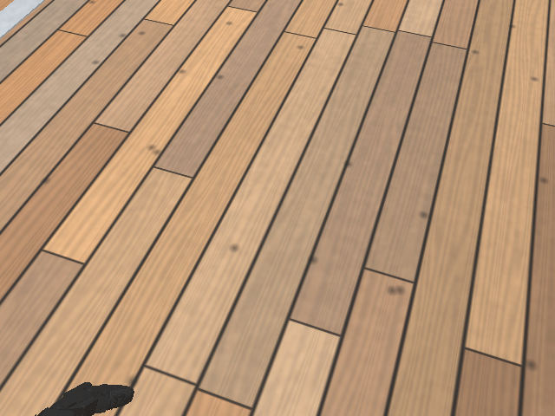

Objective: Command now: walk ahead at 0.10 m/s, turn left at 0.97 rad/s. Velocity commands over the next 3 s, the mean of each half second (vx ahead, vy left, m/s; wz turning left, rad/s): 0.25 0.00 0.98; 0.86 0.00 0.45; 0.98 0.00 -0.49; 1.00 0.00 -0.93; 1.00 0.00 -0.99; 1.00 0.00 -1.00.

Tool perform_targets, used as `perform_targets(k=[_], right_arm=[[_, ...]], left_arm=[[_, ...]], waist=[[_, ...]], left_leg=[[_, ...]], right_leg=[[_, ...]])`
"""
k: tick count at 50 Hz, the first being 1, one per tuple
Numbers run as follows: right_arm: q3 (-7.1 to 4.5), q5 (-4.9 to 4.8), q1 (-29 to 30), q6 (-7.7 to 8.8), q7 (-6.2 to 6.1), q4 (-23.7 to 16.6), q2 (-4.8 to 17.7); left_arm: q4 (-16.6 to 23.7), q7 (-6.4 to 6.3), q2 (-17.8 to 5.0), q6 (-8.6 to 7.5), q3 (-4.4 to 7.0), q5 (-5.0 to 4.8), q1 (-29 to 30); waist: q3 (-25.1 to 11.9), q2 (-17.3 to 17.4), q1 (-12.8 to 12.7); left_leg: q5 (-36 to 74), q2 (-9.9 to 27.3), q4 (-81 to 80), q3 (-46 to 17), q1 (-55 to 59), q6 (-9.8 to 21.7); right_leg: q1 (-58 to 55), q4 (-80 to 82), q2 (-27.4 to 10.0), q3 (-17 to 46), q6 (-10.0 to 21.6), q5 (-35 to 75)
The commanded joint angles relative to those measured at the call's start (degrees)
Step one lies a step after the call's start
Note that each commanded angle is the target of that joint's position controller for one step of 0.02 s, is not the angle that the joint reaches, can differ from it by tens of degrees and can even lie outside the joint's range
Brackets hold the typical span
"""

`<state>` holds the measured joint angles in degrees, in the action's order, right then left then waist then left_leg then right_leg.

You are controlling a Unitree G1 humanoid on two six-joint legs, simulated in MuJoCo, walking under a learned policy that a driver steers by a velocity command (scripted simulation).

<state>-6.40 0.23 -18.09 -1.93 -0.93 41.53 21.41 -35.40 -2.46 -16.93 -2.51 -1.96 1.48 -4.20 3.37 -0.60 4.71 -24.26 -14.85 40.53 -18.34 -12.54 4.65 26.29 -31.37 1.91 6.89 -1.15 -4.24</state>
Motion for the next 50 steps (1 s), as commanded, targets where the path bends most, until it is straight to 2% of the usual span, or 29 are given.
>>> perform_targets(k=[1, 2, 3, 4, 7, 12, 15, 19, 21, 22, 23, 24, 25, 26, 27, 29, 32, 37, 39, 41, 42, 43, 44, 45, 46, 47, 48, 49, 50], right_arm=[[-0.28, 0.77, -7.1, 0.53, 0.03, -5.7, 3.9], [-0.76, 2.26, -6.1, -0.06, 0.19, -3.7, 5.9], [-0.96, 2.25, -1.6, -0.66, 0.81, -3.6, 6.5], [-0.96, 1.52, 0.3, -1.32, 1.54, -4.1, 5.8], [0.03, 0.28, 1.4, -2.53, 3.0, -5.5, 4.0], [1.06, 0.41, 7.2, -3.28, 3.97, -8.8, 2.4], [1.24, 0.79, 10.3, -3.3, 6.1, -11.5, 3.2], [1.27, -0.24, 8.0, -2.43, 7.81, -10.3, 3.3], [1.62, 0.06, 0.1, -1.81, 6.97, -6.5, 1.6], [1.01, 0.22, -8.8, -1.11, 5.48, -1.6, 2.4], [1.2, 0.33, -10.5, -0.43, 4.52, -1.6, 4.4], [0.87, 0.43, -5.6, 0.23, 3.17, -6.9, 9.4], [0.3, 1.38, -3.3, 0.33, 1.64, -6.9, 9.5], [0.48, 1.4, -1.6, 0.69, 1.0, -7.1, 8.8], [0.69, 1.24, -0.2, 1.46, 0.96, -7.0, 8.1], [1.96, 0.8, -1.4, 3.55, 1.17, -5.7, 5.0], [2.25, 0.2, -6.8, 5.25, 1.64, -2.0, 3.7], [2.25, 0.17, -11.0, 6.54, 1.26, 1.5, 4.0], [2.26, 0.24, -11.5, 6.79, 0.79, 3.1, 4.7], [2.29, 0.4, -9.3, 6.93, 0.51, 4.3, 5.7], [2.15, 0.62, -9.5, 7.08, 0.44, 5.1, 6.7], [1.77, 1.24, -9.5, 6.89, 0.37, 5.8, 8.0], [1.7, 1.5, -6.3, 6.82, 0.28, 5.6, 8.0], [3.39, 0.16, -9.8, 7.46, 0.81, 4.0, 1.9], [4.04, -0.58, -8.6, 8.31, 1.52, 2.9, -0.8], [3.96, 0.38, -3.2, 8.39, 1.41, 2.1, 1.1], [4.03, 0.85, -0.1, 8.39, 1.74, 1.8, 2.0], [4.41, 1.35, 2.0, 8.28, 2.23, 1.3, 1.1], [4.74, 2.07, 3.1, 7.78, 2.65, 0.1, -0.2]], left_arm=[[1.8, -0.86, -12.8, 0.5, 4.34, -1.23, -10.4], [2.7, -0.77, -8.9, 1.48, 3.77, -1.22, -8.6], [3.2, -0.9, -5.5, 2.17, 2.99, -1.06, -7.2], [3.5, -1.04, -4.8, 2.85, 2.79, -0.55, -5.0], [2.6, -0.46, -6.7, 2.73, 3.9, 0.34, -4.9], [1.5, 0.28, -8.0, 2.46, 5.39, 0.79, -7.7], [1.6, 1.25, -11.6, 2.38, 7.07, 0.89, -8.8], [2.3, 1.18, -13.9, 2.81, 8.32, 1.26, -6.2], [2.6, 1.54, -12.2, 3.38, 8.15, 0.91, -3.3], [2.6, 1.82, -8.9, 3.63, 7.46, 1.1, -1.9], [2.7, 2.63, -1.8, 4.23, 5.19, 1.42, -2.0], [9.1, 2.97, -1.1, 3.78, 4.51, 1.87, 4.2], [11.5, 3.5, -5.6, 2.18, 5.4, 1.8, 9.4], [9.8, 3.94, -8.1, 1.12, 6.09, 1.64, 6.6], [6.5, 4.16, -8.6, 0.9, 6.2, 1.93, 1.5], [3.2, 4.68, -9.1, 1.53, 6.46, 2.0, -2.2], [2.8, 5.51, -6.3, 2.08, 5.74, 1.03, 1.4], [4.8, 6.33, -4.1, 1.3, 4.75, 0.21, 11.1], [5.9, 6.43, -4.3, 1.07, 4.68, 0.25, 13.0], [5.4, 5.85, -4.6, 0.88, 4.79, 0.23, 9.3], [4.0, 5.01, -5.4, 0.86, 5.3, 0.11, 4.3], [1.3, 3.9, -7.2, 0.8, 6.22, -0.15, -5.9], [-2.7, 2.65, -8.9, 0.62, 7.16, -0.1, -20.1], [-4.4, 1.62, -15.2, 0.23, 9.02, 1.65, -27.9], [-6.0, 2.59, -16.3, -0.26, 9.32, 1.49, -29.8], [-5.6, 3.19, -12.3, -0.3, 8.56, 1.04, -21.2], [-5.6, 3.29, -9.2, -0.65, 8.1, 0.5, -18.6], [-6.5, 3.21, -6.7, -1.0, 7.42, 0.79, -17.3], [-7.9, 3.15, -4.7, -1.42, 6.59, 1.04, -16.5]], waist=[[-21.1, -16.8, -2.3], [-16.6, -9.2, -2.3], [-11.9, -4.2, -3.7], [-9.5, -3.9, -3.1], [-7.4, -8.2, -3.1], [-6.7, -8.9, -4.7], [-8.2, -12.3, -5.7], [-6.3, -10.4, -3.8], [-4.5, -3.8, 0.5], [-2.5, 7.5, 4.2], [2.9, 17.7, 3.8], [3.0, 16.1, 3.0], [5.0, 9.9, 2.8], [4.0, 8.9, 0.3], [2.5, 8.5, -2.1], [0.8, 7.6, -2.8], [1.9, 4.4, -1.3], [4.6, 6.1, 2.1], [5.7, 6.3, 1.8], [4.1, 6.7, -1.3], [0.3, 7.7, -3.8], [-5.7, 8.1, -8.6], [-11.7, 6.4, -16.2], [-19.8, -5.0, -16.4], [-25.4, -18.5, -14.6], [-14.2, -11.5, -11.7], [-9.4, -3.5, -10.6], [-5.7, 0.5, -8.9], [-3.0, -0.4, -6.4]], left_leg=[[-19.0, 1.5, 25.0, 10.2, -16.6, -5.4], [-13.6, 6.2, 30.7, 11.3, -19.6, -6.1], [-8.1, 7.9, 31.8, 12.1, -19.9, -6.8], [-4.3, 9.4, 31.6, 12.5, -19.1, -7.4], [-0.1, 11.0, 31.4, 16.0, -17.1, -8.5], [1.1, 15.0, 21.9, 17.8, -16.8, -7.3], [0.1, 16.6, 13.6, 20.7, -12.7, -4.9], [-3.8, 14.6, 1.0, 26.8, 1.6, -0.8], [0.8, 12.3, -10.7, 29.7, 11.6, 1.1], [-2.9, 12.2, -16.6, 24.0, 19.0, 3.2], [-16.0, 23.1, -16.9, 2.7, 18.7, 6.0], [-26.6, 33.1, -28.8, -22.8, 14.3, 12.8], [-27.2, 33.8, -34.5, -23.7, 12.1, 14.2], [-22.2, 31.5, -33.7, -19.3, 11.9, 13.6], [-14.2, 28.3, -32.6, -12.7, 12.1, 12.1], [-5.8, 24.2, -33.9, -5.8, 10.4, 10.6], [4.4, 22.9, -34.5, -1.9, 13.3, 9.7], [15.0, 24.0, -35.9, 0.9, 15.0, 9.0], [23.5, 25.9, -36.6, 1.7, 17.0, 8.8], [43.8, 25.7, -32.7, 5.6, 17.1, 7.0], [62.0, 25.5, -26.3, 7.0, 17.1, 6.1], [74.6, 25.2, -14.3, 8.6, 15.9, 5.4], [70.7, 23.3, 2.2, 10.4, 6.3, 4.4], [48.8, 16.9, 24.5, 12.9, -11.1, 2.7], [3.5, 6.2, 39.8, 9.9, -21.6, 2.0], [5.0, 9.6, 44.5, 7.6, -29.2, 3.3], [8.3, 13.4, 43.7, 9.0, -29.5, 3.5], [9.2, 15.7, 39.4, 10.0, -28.0, 3.6], [8.9, 17.3, 36.3, 9.9, -26.5, 3.0]], right_leg=[[-32.9, 9.0, -29.6, 32.3, 15.2, 32.6], [-30.4, 8.4, -26.8, 26.7, 15.3, 28.0], [-25.7, 8.5, -22.3, 17.3, 13.4, 22.7], [-22.2, 10.2, -18.6, 11.2, 11.3, 16.3], [-17.1, 11.9, -15.5, 1.3, 10.9, 16.8], [-16.9, 14.4, -19.2, -3.5, 12.3, 6.7], [-14.4, 21.2, -21.3, -3.3, 9.5, -27.0], [-5.7, 23.2, -21.5, -10.6, 4.4, -34.1], [-0.6, 13.9, -18.1, -17.8, 1.1, -34.7], [7.3, -4.5, -12.9, -22.9, -0.7, -35.2], [24.3, -29.5, -8.1, -21.3, -1.0, -35.8], [36.9, -34.7, -3.7, -10.3, -3.0, -29.2], [38.1, -33.8, -6.8, -4.5, -3.2, -19.7], [35.0, -31.6, -6.8, -4.3, -3.5, -14.2], [30.5, -29.7, -7.5, -5.2, -4.1, -10.4], [23.4, -27.1, -7.3, -6.9, -4.2, -6.0], [22.8, -20.6, -6.4, -8.1, -2.9, -1.3], [19.0, -8.7, -4.8, -10.3, -0.3, 3.9], [16.5, -5.5, -4.4, -11.0, 1.9, 2.5], [7.2, -2.3, -1.7, -12.9, 4.9, -2.2], [-1.1, -3.1, 1.2, -14.1, 6.1, -5.1], [-12.5, -4.5, 3.7, -14.5, 7.2, -9.7], [-29.4, -3.6, 1.2, -11.7, 8.5, -10.5], [-46.4, 0.1, -12.1, 8.1, 11.9, -35.6], [-49.4, 14.8, -22.4, 41.4, 15.7, -50.7], [-41.8, 17.5, -21.4, 41.9, 16.1, -46.8], [-34.8, 16.5, -21.2, 32.4, 16.5, -40.4], [-27.2, 17.9, -19.0, 25.8, 15.6, -34.2], [-21.0, 19.2, -16.8, 21.0, 14.6, -30.4]])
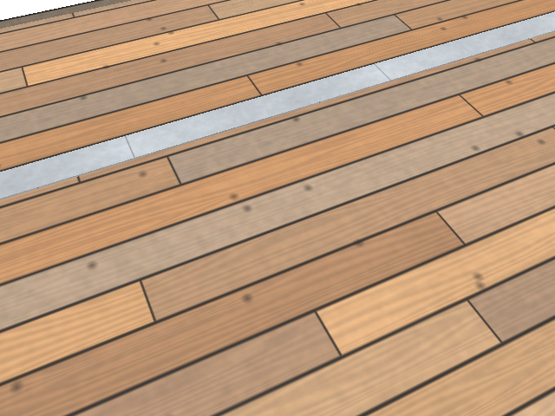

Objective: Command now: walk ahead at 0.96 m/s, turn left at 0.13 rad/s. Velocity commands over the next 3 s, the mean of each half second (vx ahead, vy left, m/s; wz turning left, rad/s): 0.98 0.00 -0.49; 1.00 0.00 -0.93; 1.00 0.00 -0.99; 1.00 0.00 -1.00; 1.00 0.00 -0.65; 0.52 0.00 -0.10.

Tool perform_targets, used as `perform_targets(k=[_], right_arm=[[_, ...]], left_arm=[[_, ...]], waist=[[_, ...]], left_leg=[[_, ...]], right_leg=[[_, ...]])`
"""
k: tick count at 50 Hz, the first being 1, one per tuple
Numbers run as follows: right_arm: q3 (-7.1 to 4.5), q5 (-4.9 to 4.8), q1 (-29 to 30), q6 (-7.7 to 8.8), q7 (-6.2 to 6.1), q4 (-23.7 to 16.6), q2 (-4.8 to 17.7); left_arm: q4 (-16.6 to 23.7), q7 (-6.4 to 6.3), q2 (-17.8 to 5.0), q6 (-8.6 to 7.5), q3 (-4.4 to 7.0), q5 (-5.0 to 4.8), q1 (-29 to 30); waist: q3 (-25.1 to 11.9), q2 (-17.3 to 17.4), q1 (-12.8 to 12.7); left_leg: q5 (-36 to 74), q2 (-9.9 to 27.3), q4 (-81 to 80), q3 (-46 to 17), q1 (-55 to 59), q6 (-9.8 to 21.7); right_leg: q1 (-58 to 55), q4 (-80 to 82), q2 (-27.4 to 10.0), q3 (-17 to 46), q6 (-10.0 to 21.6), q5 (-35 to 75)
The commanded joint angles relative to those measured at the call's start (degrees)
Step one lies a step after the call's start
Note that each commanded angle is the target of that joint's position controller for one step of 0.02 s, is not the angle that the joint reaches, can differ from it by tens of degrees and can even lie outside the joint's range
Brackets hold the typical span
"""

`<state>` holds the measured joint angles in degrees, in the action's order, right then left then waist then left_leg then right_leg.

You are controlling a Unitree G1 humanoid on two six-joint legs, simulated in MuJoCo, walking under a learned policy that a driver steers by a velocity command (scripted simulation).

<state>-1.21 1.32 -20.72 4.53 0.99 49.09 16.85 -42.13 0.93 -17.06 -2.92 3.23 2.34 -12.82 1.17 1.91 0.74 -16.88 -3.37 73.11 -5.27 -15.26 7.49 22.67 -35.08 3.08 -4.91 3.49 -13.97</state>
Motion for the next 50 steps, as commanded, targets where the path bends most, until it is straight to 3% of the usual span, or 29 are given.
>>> perform_targets(k=[1, 4, 6, 9, 11, 13, 14, 15, 16, 17, 18, 19, 20, 23, 25, 27, 30, 32, 35, 36, 37, 38, 39, 40, 41, 42, 43, 46, 50], right_arm=[[0.05, 1.44, 5.3, 0.48, 1.19, -7.4, 3.2], [1.17, 2.48, 12.1, -0.64, 1.8, -11.3, 1.7], [1.86, 2.06, 17.9, -0.13, 2.41, -14.4, 2.2], [2.45, 0.59, 22.6, 0.29, 3.76, -14.6, 1.6], [1.81, 0.54, 23.7, 0.17, 3.03, -14.2, 3.2], [0.51, 0.87, 20.3, 0.53, 1.75, -13.1, 5.7], [-0.56, 0.93, 12.4, 0.8, 0.81, -10.8, 7.4], [-1.85, 1.37, 1.9, 1.05, -0.43, -8.3, 9.9], [-3.48, 2.9, -10.4, 1.19, -1.86, -7.2, 15.0], [-4.38, 3.41, -7.4, 0.79, -1.69, -8.0, 19.1], [-4.04, 2.73, -0.9, 0.4, -1.5, -8.7, 14.1], [-2.86, 2.2, 3.2, 0.6, -1.37, -9.1, 8.9], [-2.32, 2.25, 4.4, 0.72, -1.09, -8.1, 6.3], [-1.42, 0.69, 2.3, 1.98, -0.98, -4.7, 2.9], [-1.44, -0.26, 2.1, 2.78, -0.68, -3.4, 2.4], [-1.36, -0.03, 3.1, 3.45, -0.55, -2.8, 2.1], [-1.91, 0.19, 2.7, 3.83, -1.02, -2.1, 4.8], [-2.11, 0.09, 0.3, 3.48, -1.46, -0.9, 6.0], [-3.29, 0.33, -2.5, 1.4, -2.87, -2.2, 11.3], [-4.11, 0.77, -0.3, 0.34, -3.09, -3.0, 13.9], [-4.45, 1.25, 2.3, -0.72, -2.89, -4.0, 14.2], [-4.01, 1.4, 2.0, -1.01, -1.9, -3.5, 10.9], [-2.06, 1.46, 0.2, -0.27, -0.91, -8.7, 2.7], [-1.62, 0.71, 4.2, 1.63, -1.04, -13.6, 5.8], [-1.44, 0.87, 8.5, 2.97, -1.05, -13.9, 7.2], [-1.29, 0.85, 8.4, 3.37, -1.17, -13.2, 7.3], [-1.0, 1.68, 8.8, 2.68, -1.38, -13.0, 6.4], [-0.37, 3.05, 8.1, -1.05, -1.14, -13.2, 4.6], [1.36, 1.15, 21.6, -1.16, 0.18, -18.7, 1.2]], left_arm=[[-2.1, -0.27, -3.4, -1.44, 0.79, 0.26, -7.6], [-4.5, -0.18, -4.2, -2.83, 0.79, -1.57, -10.1], [-4.0, -0.28, -5.2, -3.42, 1.2, -1.92, -8.8], [-3.6, 0.02, -8.8, -4.24, 2.53, -2.95, -9.7], [-4.1, 0.11, -10.1, -4.04, 2.95, -3.19, -11.6], [-4.9, -0.16, -11.4, -3.43, 3.16, -2.53, -13.6], [-5.3, -0.17, -12.6, -2.99, 3.46, -1.9, -13.8], [-4.9, -0.12, -12.2, -2.83, 3.47, -1.72, -12.5], [-3.2, -0.22, -5.2, -3.07, 1.75, -1.1, -11.7], [1.2, 0.09, 1.1, -3.14, 0.27, -4.96, -16.5], [0.0, -0.4, -3.0, -2.09, 0.69, -3.78, -12.0], [-0.1, -0.07, -4.2, -1.5, 0.97, -2.78, -7.8], [-0.4, 0.53, -3.8, -0.96, 0.97, -2.4, -5.8], [1.1, 2.11, -0.9, 1.9, 0.58, -0.68, -3.5], [3.3, 2.89, -0.4, 3.15, 0.15, -0.56, 0.9], [5.8, 3.46, -0.6, 3.29, -0.37, -0.68, 5.4], [8.1, 4.36, -1.1, 3.33, -1.18, -0.97, 10.6], [8.6, 4.71, -1.6, 3.02, -1.53, -0.81, 14.4], [5.4, 4.01, -4.0, 2.56, -0.84, -1.65, 6.5], [3.9, 3.49, -5.6, 2.16, -0.11, -1.23, -1.9], [-0.1, 2.3, -8.5, 1.74, 1.69, -1.36, -14.6], [-2.5, 0.56, -11.6, 1.93, 3.44, -1.63, -18.0], [-1.3, -0.24, -18.6, 3.44, 5.05, -1.16, -11.2], [1.5, -0.13, -20.9, 3.99, 5.95, -0.87, -11.9], [1.2, -0.63, -17.9, 3.77, 5.58, -1.2, -10.9], [0.2, -0.85, -14.1, 3.23, 4.64, -1.43, -9.2], [-0.3, -1.0, -12.1, 2.32, 3.96, -1.78, -7.4], [0.1, -1.06, -9.2, -0.31, 2.62, -2.06, -5.2], [0.2, -0.44, -9.8, -1.47, 3.17, -2.09, -6.5]], waist=[[0.4, -4.3, -0.7], [6.7, -5.2, 0.7], [8.5, -4.2, 1.1], [6.4, -3.1, -0.4], [5.3, -3.0, -1.4], [0.3, -3.6, -0.1], [-5.5, -3.3, 3.7], [-11.2, -3.1, 9.0], [-19.9, 5.6, 12.6], [-27.5, 23.0, 6.0], [-18.2, 12.9, 4.9], [-10.4, 5.8, 4.5], [-5.9, 1.4, 3.4], [-1.4, 4.3, 0.2], [0.9, 3.2, -0.6], [3.5, 2.9, -1.8], [6.4, 1.6, -2.6], [8.0, -0.7, -1.9], [-0.3, 2.3, -5.9], [-3.1, 4.5, -11.0], [-9.0, 4.3, -16.5], [-9.3, -2.3, -15.9], [-8.5, -18.8, -6.0], [-17.8, -11.9, -8.6], [-11.0, -3.8, -8.1], [-2.8, 2.2, -4.3], [0.0, 4.1, -1.6], [2.5, 3.9, 2.3], [5.2, -0.2, -1.8]], left_leg=[[0.5, 6.5, 2.2, -2.9, -22.5, -0.7], [2.9, 10.7, -5.8, 0.5, -28.2, -4.0], [10.7, 11.7, -19.1, 1.8, -24.8, -6.1], [22.1, 7.4, -34.3, 6.5, -5.8, -7.4], [22.8, 6.6, -38.7, 6.4, -5.4, -7.3], [14.7, 4.2, -41.7, 6.3, -1.3, -6.6], [9.1, 1.9, -42.2, 7.4, 8.1, -6.1], [6.4, 4.7, -40.6, 6.1, 21.9, -5.8], [-16.4, 19.7, -41.9, -9.8, 34.0, -5.3], [-34.6, 32.2, -58.6, -42.9, 39.4, -0.9], [-36.1, 29.3, -60.9, -40.2, 32.6, -0.7], [-25.1, 26.9, -58.3, -28.4, 25.4, -1.2], [-12.0, 24.0, -58.3, -19.2, 18.7, -2.1], [3.6, 20.8, -59.9, -4.4, 11.6, -3.8], [8.7, 20.2, -63.0, 2.2, 10.7, -4.1], [16.9, 18.1, -64.7, 9.9, 8.7, -4.6], [24.4, 16.4, -67.2, 18.0, 8.5, -5.4], [41.0, 15.1, -66.0, 22.2, 11.8, -6.5], [81.1, 16.9, -49.1, 23.2, 20.4, -7.4], [83.2, 19.3, -37.6, 21.9, 18.4, -6.7], [76.2, 19.8, -21.5, 19.8, 13.2, -5.7], [35.7, 12.4, -0.9, 19.4, 1.3, -6.6], [-11.8, 1.0, 22.9, 15.3, -25.4, -10.2], [-9.2, 1.4, 25.9, 2.5, -35.2, -9.5], [-5.6, 4.7, 20.9, 0.1, -37.5, -8.7], [-2.5, 7.2, 13.2, 0.4, -34.5, -8.6], [-3.0, 8.9, 8.6, 0.2, -30.0, -9.2], [-6.1, 11.5, -3.0, 1.0, -21.0, -12.1], [15.0, 9.7, -27.3, 4.8, -12.4, -12.4]], right_leg=[[-13.3, 24.4, -16.9, 29.7, 9.7, -19.8], [-7.4, 30.6, -14.7, 25.6, 11.5, -15.0], [-2.3, 33.5, -12.1, 20.2, 10.9, -8.2], [3.1, 36.7, -9.9, 15.3, 9.1, 5.2], [-5.8, 33.9, -11.3, 16.0, 8.2, 13.3], [-15.5, 22.6, -11.7, 15.7, 6.4, 30.5], [-16.0, 10.1, -10.1, 14.2, 5.4, 37.6], [-8.5, -5.6, -7.2, 13.4, 4.2, 32.6], [1.7, -27.8, -3.5, 10.9, 3.9, 9.6], [15.9, -43.9, 1.6, 10.2, 3.1, -12.7], [22.2, -48.0, -2.8, 10.0, 3.9, -7.4], [23.6, -45.4, -5.5, 9.2, 3.8, -2.8], [21.1, -42.4, -7.5, 9.2, 3.3, -0.7], [19.7, -39.9, -10.2, 8.5, 1.9, -0.2], [22.9, -38.5, -10.8, 7.2, 1.3, 3.4], [22.8, -33.1, -10.3, 5.1, 1.3, 9.7], [18.7, -19.5, -9.4, 0.9, 3.2, 15.9], [13.9, -11.2, -5.9, -4.9, 5.4, 16.7], [2.3, -9.7, 1.8, -8.9, 8.0, 10.3], [-5.8, -8.5, 2.3, -6.8, 9.7, 6.4], [-19.9, -6.6, 3.4, -3.1, 11.5, 4.1], [-30.5, -3.4, 1.3, 3.7, 12.7, 0.2], [-42.4, 1.0, -10.6, 30.5, 20.2, 4.9], [-48.7, 14.4, -16.4, 49.7, 26.0, -8.2], [-42.0, 21.2, -17.5, 51.1, 23.5, -13.1], [-31.0, 22.6, -15.9, 46.5, 20.5, -9.1], [-22.3, 22.5, -13.0, 40.9, 18.8, -3.6], [-6.0, 23.6, -7.3, 31.5, 18.3, 3.3], [2.6, 25.3, -1.1, 25.0, 14.0, 10.8]])
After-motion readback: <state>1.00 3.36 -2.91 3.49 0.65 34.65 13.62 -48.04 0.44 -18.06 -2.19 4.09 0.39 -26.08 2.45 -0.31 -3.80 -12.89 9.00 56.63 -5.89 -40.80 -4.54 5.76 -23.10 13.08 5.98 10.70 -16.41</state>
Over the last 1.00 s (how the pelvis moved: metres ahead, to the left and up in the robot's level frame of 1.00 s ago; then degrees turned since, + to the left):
0.33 0.19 0.00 41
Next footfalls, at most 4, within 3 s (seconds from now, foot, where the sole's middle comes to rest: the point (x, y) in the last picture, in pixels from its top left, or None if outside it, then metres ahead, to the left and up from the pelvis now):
0.30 left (223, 410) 0.49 0.14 -0.76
0.76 right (343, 282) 0.84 -0.17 -0.76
1.16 left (376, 170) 1.26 -0.31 -0.76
1.64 right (517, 177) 1.23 -0.76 -0.76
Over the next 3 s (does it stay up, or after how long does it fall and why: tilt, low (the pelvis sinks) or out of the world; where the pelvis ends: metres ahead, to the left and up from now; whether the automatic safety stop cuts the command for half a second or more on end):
stays up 0.92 -1.67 0.01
